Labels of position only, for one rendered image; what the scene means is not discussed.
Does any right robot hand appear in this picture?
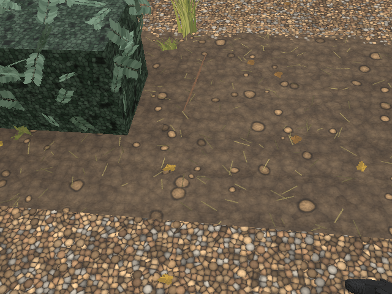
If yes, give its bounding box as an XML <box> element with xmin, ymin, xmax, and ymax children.
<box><xmin>345</xmin><ymin>279</ymin><xmax>392</xmax><ymax>294</ymax></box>

